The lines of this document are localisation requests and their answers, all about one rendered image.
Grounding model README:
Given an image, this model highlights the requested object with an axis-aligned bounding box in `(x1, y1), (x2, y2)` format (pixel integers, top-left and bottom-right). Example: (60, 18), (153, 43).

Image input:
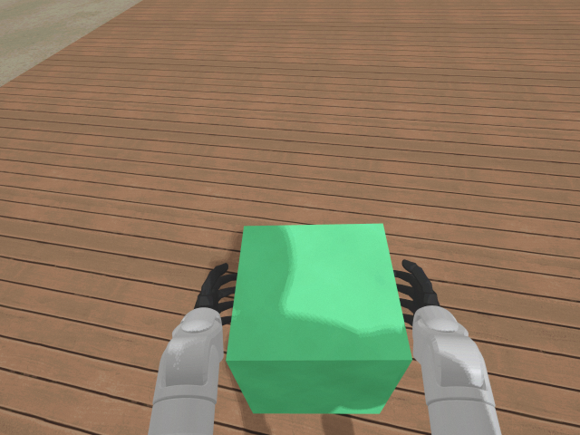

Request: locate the robot left hand
(194, 263), (237, 325)

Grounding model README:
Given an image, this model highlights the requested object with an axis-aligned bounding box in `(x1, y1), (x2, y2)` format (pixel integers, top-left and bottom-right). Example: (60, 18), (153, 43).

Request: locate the carton
(226, 224), (412, 414)

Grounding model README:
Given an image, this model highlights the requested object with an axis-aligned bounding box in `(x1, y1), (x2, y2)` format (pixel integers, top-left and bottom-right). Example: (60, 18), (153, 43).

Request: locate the robot right forearm
(412, 305), (502, 435)

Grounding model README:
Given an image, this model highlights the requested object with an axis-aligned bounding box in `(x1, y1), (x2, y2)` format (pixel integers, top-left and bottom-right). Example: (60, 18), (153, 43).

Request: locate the robot right hand
(393, 259), (440, 326)

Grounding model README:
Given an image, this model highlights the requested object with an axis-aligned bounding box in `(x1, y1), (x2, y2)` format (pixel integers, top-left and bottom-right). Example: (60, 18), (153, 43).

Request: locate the robot left forearm
(148, 307), (224, 435)

